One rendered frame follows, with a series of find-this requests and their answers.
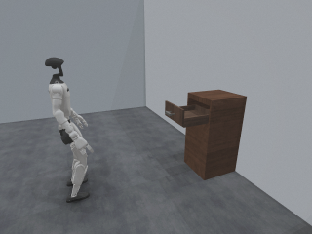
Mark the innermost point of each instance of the robot right upper arm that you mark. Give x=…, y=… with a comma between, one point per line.
x=57, y=92

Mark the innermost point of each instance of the cabinet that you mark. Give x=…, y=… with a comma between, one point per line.
x=211, y=149

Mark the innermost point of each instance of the drawer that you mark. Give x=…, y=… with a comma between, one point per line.
x=188, y=115

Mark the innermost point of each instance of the left robot shin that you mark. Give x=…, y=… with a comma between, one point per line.
x=73, y=164

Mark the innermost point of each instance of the right robot thigh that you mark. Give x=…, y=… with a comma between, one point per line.
x=66, y=139

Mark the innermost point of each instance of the left robot hand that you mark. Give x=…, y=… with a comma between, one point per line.
x=78, y=119

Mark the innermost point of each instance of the robot right forearm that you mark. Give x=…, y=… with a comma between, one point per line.
x=62, y=121

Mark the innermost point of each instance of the robot left forearm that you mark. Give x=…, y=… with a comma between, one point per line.
x=73, y=114

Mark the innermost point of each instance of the right robot hand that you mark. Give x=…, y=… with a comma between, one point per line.
x=81, y=143

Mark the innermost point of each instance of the handle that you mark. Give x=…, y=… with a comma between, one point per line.
x=169, y=113

